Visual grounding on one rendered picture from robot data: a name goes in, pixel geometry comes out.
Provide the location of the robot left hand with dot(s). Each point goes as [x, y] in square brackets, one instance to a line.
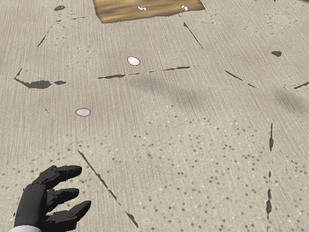
[40, 198]

